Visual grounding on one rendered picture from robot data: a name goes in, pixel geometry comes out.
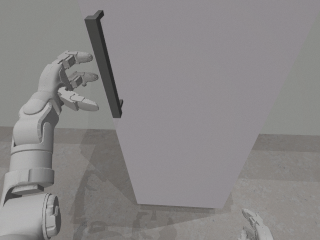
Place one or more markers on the right robot hand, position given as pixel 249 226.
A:
pixel 261 232

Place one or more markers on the robot left upper arm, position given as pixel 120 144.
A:
pixel 35 217

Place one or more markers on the robot left forearm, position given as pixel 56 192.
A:
pixel 30 169

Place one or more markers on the handle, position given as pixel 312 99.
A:
pixel 96 35

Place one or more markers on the fridge door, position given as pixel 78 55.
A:
pixel 198 79

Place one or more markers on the left robot hand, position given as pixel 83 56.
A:
pixel 53 80

